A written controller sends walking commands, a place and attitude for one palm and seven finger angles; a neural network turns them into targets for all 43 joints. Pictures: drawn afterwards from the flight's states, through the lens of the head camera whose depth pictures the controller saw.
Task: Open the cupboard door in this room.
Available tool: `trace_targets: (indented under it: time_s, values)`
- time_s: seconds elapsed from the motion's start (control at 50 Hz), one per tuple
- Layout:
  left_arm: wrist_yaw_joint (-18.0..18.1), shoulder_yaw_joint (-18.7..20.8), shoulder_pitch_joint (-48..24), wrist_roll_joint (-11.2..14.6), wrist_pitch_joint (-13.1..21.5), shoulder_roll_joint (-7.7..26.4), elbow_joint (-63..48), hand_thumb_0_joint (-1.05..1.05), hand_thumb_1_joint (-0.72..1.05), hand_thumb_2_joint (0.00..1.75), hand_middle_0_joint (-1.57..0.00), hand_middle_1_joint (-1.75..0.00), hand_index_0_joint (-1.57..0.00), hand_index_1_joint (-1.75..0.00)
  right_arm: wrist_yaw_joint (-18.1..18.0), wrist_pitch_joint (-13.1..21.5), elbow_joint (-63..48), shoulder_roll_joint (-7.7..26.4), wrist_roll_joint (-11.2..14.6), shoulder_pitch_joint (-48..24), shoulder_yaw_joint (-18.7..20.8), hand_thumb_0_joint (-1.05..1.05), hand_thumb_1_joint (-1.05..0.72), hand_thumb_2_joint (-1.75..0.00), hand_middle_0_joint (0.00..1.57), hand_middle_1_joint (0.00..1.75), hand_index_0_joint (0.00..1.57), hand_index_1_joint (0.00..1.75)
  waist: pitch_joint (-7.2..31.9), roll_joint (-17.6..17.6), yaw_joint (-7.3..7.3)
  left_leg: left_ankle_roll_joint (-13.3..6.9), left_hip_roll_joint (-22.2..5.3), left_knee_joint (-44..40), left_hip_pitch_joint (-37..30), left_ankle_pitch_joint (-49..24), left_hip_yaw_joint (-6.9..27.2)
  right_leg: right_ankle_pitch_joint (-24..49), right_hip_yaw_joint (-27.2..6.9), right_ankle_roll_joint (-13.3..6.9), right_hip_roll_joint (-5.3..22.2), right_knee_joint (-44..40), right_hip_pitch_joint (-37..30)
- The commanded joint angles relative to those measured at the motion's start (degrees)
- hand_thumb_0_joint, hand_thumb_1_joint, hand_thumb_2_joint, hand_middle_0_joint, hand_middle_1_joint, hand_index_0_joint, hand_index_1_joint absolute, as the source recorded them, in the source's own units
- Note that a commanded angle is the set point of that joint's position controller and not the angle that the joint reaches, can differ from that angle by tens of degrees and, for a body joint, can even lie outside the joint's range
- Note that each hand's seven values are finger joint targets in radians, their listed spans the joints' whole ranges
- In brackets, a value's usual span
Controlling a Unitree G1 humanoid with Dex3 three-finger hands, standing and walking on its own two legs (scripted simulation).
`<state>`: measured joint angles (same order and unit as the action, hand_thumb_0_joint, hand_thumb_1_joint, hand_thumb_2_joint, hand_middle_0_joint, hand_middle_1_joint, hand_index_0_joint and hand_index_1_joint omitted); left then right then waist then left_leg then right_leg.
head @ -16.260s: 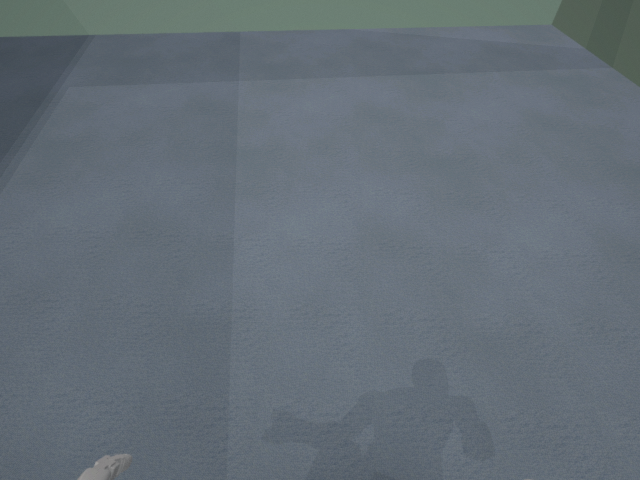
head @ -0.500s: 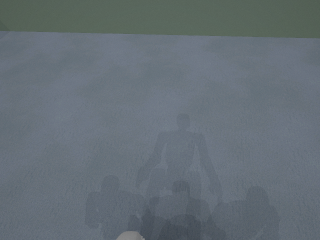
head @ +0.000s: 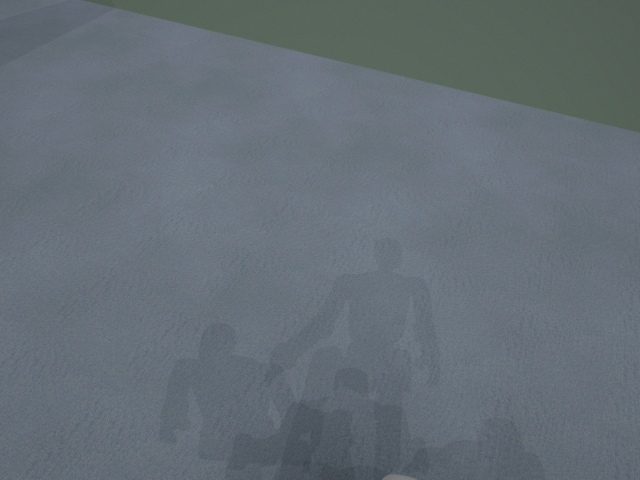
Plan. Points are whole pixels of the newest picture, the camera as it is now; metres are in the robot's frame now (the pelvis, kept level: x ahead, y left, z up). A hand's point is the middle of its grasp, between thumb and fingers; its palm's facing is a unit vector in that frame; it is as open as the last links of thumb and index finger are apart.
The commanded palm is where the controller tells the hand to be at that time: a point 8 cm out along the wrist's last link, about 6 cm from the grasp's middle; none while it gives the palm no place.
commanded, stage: turn or walk to find it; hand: left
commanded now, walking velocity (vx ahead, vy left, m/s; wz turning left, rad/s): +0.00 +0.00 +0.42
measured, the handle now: out of the picture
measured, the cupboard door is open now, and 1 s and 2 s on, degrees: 0 0 0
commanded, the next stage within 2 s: none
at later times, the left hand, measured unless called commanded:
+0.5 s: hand out of the picture -0.01 +0.13 -0.15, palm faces +0.27 -0.92 -0.28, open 7.3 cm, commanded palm none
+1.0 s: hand out of the picture -0.11 +0.20 -0.17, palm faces +0.47 -0.85 -0.23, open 7.3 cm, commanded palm none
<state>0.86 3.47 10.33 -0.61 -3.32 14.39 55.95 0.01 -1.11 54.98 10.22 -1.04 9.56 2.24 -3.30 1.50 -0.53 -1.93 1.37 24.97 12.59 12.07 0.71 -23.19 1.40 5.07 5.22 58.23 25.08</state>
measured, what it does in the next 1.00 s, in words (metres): steps on the spot, turning left: right foot, then left foot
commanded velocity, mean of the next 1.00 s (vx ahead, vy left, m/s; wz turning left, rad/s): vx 0.00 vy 0.00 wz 0.42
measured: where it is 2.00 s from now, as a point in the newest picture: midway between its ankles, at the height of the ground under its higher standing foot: outside the picture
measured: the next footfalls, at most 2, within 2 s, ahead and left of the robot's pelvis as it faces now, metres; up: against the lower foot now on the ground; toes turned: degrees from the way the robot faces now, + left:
right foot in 0.18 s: +0.03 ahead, -0.14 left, +0.00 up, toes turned +1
left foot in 0.72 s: -0.07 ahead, +0.08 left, +0.00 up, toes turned +25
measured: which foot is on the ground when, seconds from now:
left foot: down 0.00-0.18, up 0.20-0.70, down 0.72-1.00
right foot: up 0.00-0.16, down 0.18-0.72, up 0.74-1.00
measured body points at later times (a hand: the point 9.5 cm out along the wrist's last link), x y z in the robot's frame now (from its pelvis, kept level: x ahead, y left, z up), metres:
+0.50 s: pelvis -0.03 -0.07 +0.00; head +0.00 -0.09 +0.45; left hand -0.03 +0.18 -0.13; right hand +0.05 -0.31 -0.17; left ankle -0.10 +0.10 -0.65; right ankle -0.01 -0.14 -0.74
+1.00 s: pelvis -0.07 -0.02 +0.00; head -0.05 +0.01 +0.45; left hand -0.13 +0.24 -0.16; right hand +0.12 -0.19 -0.13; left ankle -0.11 +0.06 -0.74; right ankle -0.02 -0.17 -0.67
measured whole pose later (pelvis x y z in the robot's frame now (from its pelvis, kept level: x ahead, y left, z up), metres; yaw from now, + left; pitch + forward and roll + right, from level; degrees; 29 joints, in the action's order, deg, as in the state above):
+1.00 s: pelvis -0.07 -0.02 +0.00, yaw +26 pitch +0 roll -1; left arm 0.7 3.5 11.1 -0.8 -3.2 14.4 56.5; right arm -0.1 -1.1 55.1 10.3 -0.9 8.2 2.0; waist -3.4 1.9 -1.2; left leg -2.8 1.7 25.0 11.9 13.2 -0.2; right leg -22.1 1.6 5.0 5.6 60.5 26.3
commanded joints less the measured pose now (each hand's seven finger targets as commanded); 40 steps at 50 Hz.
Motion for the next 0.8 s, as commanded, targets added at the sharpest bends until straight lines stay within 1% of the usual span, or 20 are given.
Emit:
trace_targets:
  time_s: [0.0,0.08,0.12,0.14,0.16,0.18,0.22,0.24,0.28,0.4,0.54,0.6,0.64,0.66,0.68,0.7,0.72,0.74,0.76,0.78]
  values:
    - [0.2,0.5,-2.2,0.0,1.3,2.8,-5.6,0.0,0.9,0.9,-0.2,-0.3,-0.2,-0.3,-0.9,0.3,-2.8,12.6,-0.4,3.7,3.5,0.0,-0.9,-0.9,0.2,0.3,0.2,0.3,3.6,-10.0,2.45,-8.2,-15.0,-6.1,-5.1,-17.9,16.0,-2.8,0.0,-0.2,-0.8,-7.0,1.5]
    - [0.4,0.4,0.7,0.4,2.0,2.4,-5.4,0.0,0.9,0.9,-0.2,-0.3,-0.2,-0.3,-0.7,-0.1,-3.2,12.6,-0.5,2.3,3.8,0.0,-0.9,-0.9,0.2,0.3,0.2,0.3,4.9,-11.4,1.13,-7.1,-12.9,-3.5,-0.2,-18.3,18.2,0.3,1.4,-1.2,-3.2,-20.2,-7.8]
    - [0.5,0.7,5.1,0.4,2.7,3.6,-4.1,0.0,0.9,0.9,-0.2,-0.3,-0.2,-0.3,-0.6,-0.2,-3.6,11.7,0.0,1.2,3.8,0.0,-0.9,-0.9,0.2,0.3,0.2,0.3,6.5,-8.5,-1.28,-4.4,-10.0,0.9,5.6,-13.3,17.1,10.4,1.4,-1.6,-2.8,-33.3,-18.1]
    - [0.8,1.3,6.9,-0.2,3.4,6.3,-4.0,0.0,0.9,0.9,-0.2,-0.3,-0.2,-0.3,-0.3,-0.2,-4.0,9.1,0.4,2.0,3.6,0.0,-0.9,-0.9,0.2,0.3,0.2,0.3,8.0,-0.6,-1.91,-1.1,-5.6,6.6,12.7,-3.4,13.3,11.3,-4.2,-3.0,3.7,-39.7,-25.8]
    - [1.2,2.4,7.5,-1.0,3.8,11.4,-4.4,0.0,0.9,0.9,-0.2,-0.3,-0.2,-0.3,-0.1,-0.1,-5.3,5.3,0.6,1.9,2.9,0.0,-0.9,-0.9,0.2,0.3,0.2,0.3,6.4,15.6,-2.52,3.2,2.7,20.0,22.4,16.2,3.4,14.1,-19.2,-8.8,18.4,-42.7,-28.0]
    - [1.2,2.1,6.8,-0.5,3.5,11.8,-5.3,0.0,0.9,0.9,-0.2,-0.3,-0.2,-0.3,-0.3,-0.7,-5.7,8.3,0.1,0.2,3.7,0.0,-0.9,-0.9,0.2,0.3,0.2,0.3,4.9,12.8,-2.94,3.2,1.4,31.0,20.5,21.6,4.5,17.0,-20.7,-13.4,23.2,-43.5,-18.7]
    - [1.6,2.1,-0.2,-0.3,3.4,8.3,-6.8,0.0,0.9,0.9,-0.2,-0.3,-0.2,-0.3,0.1,-2.0,-3.7,8.7,-0.2,2.1,4.3,0.0,-0.9,-0.9,0.2,0.3,0.2,0.3,0.9,9.7,0.36,3.0,-0.8,41.6,19.6,16.1,5.9,7.8,-15.1,-13.0,18.4,-45.3,-10.9]
    - [1.3,1.4,-2.3,-0.3,3.5,6.7,-7.5,0.0,0.9,0.9,-0.2,-0.3,-0.2,-0.3,0.5,-2.2,-2.1,8.3,-0.4,3.5,4.3,0.0,-0.9,-0.9,0.2,0.3,0.2,0.3,-0.3,5.9,1.69,3.6,-1.4,44.4,19.4,12.4,5.0,9.2,-10.3,-11.6,15.0,-44.0,-10.5]
    - [1.1,0.7,-1.9,-0.1,4.1,4.7,-7.4,0.0,0.9,0.9,-0.2,-0.3,-0.2,-0.3,0.8,-2.3,-0.7,7.0,-0.4,6.3,3.9,0.0,-0.9,-0.9,0.2,0.3,0.2,0.3,1.0,5.8,2.32,4.7,-1.4,46.1,20.1,7.8,3.3,16.9,-3.2,-9.9,11.6,-41.8,-13.9]
    - [1.2,0.9,4.1,-0.4,4.3,5.2,-5.2,0.0,0.9,0.9,-0.2,-0.3,-0.2,-0.3,0.7,-2.6,-0.8,7.3,-0.3,3.3,3.5,0.0,-0.9,-0.9,0.2,0.3,0.2,0.3,1.1,7.5,-0.15,6.5,-3.5,42.6,20.6,7.7,2.0,19.6,-1.6,-11.3,13.7,-41.6,-18.0]
    - [1.1,1.8,8.1,-1.2,3.8,8.0,-3.0,0.0,0.9,0.9,-0.2,-0.3,-0.2,-0.3,0.6,-1.6,-2.2,5.6,0.3,-2.3,2.1,0.0,-0.9,-0.9,0.2,0.3,0.2,0.3,3.6,9.1,-2.84,5.9,-3.6,24.1,14.2,14.9,-2.6,31.6,0.5,-13.5,16.0,-37.4,-22.3]
    - [0.9,2.2,7.8,-1.2,3.6,9.1,-2.3,0.0,0.9,0.9,-0.2,-0.3,-0.2,-0.3,0.4,-0.9,-2.3,5.6,0.7,-1.8,1.7,0.0,-0.9,-0.9,0.2,0.3,0.2,0.3,5.7,9.7,-2.56,4.9,-2.9,17.0,9.6,14.3,-4.7,34.6,1.5,-13.6,16.6,-34.8,-22.4]
    - [0.8,2.2,6.3,-1.0,3.3,9.3,-2.2,0.0,0.9,0.9,-0.2,-0.3,-0.2,-0.3,0.3,-0.5,-2.0,5.9,0.7,0.5,1.7,0.0,-0.9,-0.9,0.2,0.3,0.2,0.3,6.4,9.5,-0.75,4.4,-2.6,8.8,4.1,8.7,-6.0,32.2,3.7,-11.4,16.0,-31.7,-20.0]
    - [0.8,2.3,5.5,-0.6,3.1,8.9,-2.3,0.0,0.9,0.9,-0.2,-0.3,-0.2,-0.3,0.4,-0.1,-1.6,6.9,0.6,2.3,1.8,0.0,-0.9,-0.9,0.2,0.3,0.2,0.3,7.1,7.3,0.65,3.8,-3.1,1.6,-1.5,1.9,-5.5,28.7,5.8,-9.0,14.9,-28.2,-16.6]
    - [0.6,1.9,5.3,-0.1,2.6,7.4,-2.7,0.0,0.9,0.9,-0.2,-0.3,-0.2,-0.3,0.4,0.4,-1.3,9.8,0.4,4.0,2.5,0.0,-0.9,-0.9,0.2,0.3,0.2,0.3,7.8,-0.8,1.98,2.2,-6.9,-3.3,-9.1,-5.3,-0.1,20.6,8.6,-5.8,11.7,-21.2,-9.2]
    - [0.3,1.1,5.2,0.2,2.3,3.6,-4.6,0.0,0.9,0.9,-0.2,-0.3,-0.2,-0.3,0.1,0.7,-1.6,15.1,-0.1,5.5,3.8,0.0,-0.9,-0.9,0.2,0.3,0.2,0.3,7.1,-17.3,2.96,-4.0,-20.8,-5.9,-14.9,-21.4,18.2,-4.8,10.8,-1.3,3.8,-9.9,5.5]
    - [0.5,0.1,0.9,-0.3,1.7,3.3,-5.8,0.0,0.9,0.9,-0.2,-0.3,-0.2,-0.3,-0.2,0.0,-0.9,17.3,0.1,7.7,4.0,0.0,-0.9,-0.9,0.2,0.3,0.2,0.3,5.7,-15.9,4.4,-7.9,-24.8,-7.1,-10.3,-27.1,18.7,-13.3,5.8,-1.3,2.3,-2.2,5.5]
    - [0.4,0.5,0.5,-0.4,1.2,3.8,-5.7,0.0,0.9,0.9,-0.2,-0.3,-0.2,-0.3,-0.5,0.0,-0.9,16.0,-0.2,6.0,3.6,0.0,-0.9,-0.9,0.2,0.3,0.2,0.3,5.0,-13.0,3.56,-9.3,-23.7,-7.8,-6.9,-20.6,16.6,-11.7,3.0,-1.8,2.8,1.2,4.6]
    - [0.4,0.9,-0.6,-0.6,0.9,3.7,-4.9,0.0,0.9,0.9,-0.2,-0.3,-0.2,-0.3,-1.0,0.2,-1.4,14.6,-0.3,3.1,3.4,0.0,-0.9,-0.9,0.2,0.3,0.2,0.3,2.4,-16.6,3.03,-8.2,-20.5,-8.6,-4.1,-17.4,15.7,-8.5,1.4,-1.5,2.8,2.9,5.8]
    - [0.2,1.2,-0.4,-0.5,0.7,4.6,-4.0,0.0,0.9,0.9,-0.2,-0.3,-0.2,-0.3,-1.3,0.0,-2.2,13.3,-0.3,-0.1,2.9,0.0,-0.9,-0.9,0.2,0.3,0.2,0.3,0.0,-15.3,1.74,-7.5,-18.3,-8.5,-2.2,-15.4,13.7,-5.0,0.5,-1.4,2.6,4.6,6.2]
